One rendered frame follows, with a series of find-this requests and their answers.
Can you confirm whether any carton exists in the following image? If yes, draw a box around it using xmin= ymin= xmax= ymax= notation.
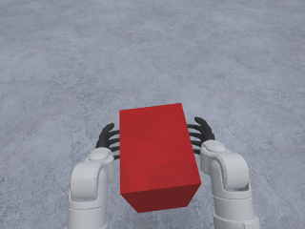
xmin=119 ymin=103 xmax=202 ymax=213

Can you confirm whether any robot right hand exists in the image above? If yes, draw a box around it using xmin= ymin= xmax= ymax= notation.
xmin=187 ymin=116 xmax=215 ymax=155

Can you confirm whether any left robot forearm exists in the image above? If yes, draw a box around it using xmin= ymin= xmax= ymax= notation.
xmin=64 ymin=147 xmax=115 ymax=229

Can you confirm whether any right robot forearm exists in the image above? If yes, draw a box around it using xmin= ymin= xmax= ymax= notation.
xmin=200 ymin=139 xmax=261 ymax=229

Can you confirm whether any robot left hand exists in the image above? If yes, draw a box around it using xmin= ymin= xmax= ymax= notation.
xmin=95 ymin=123 xmax=120 ymax=160

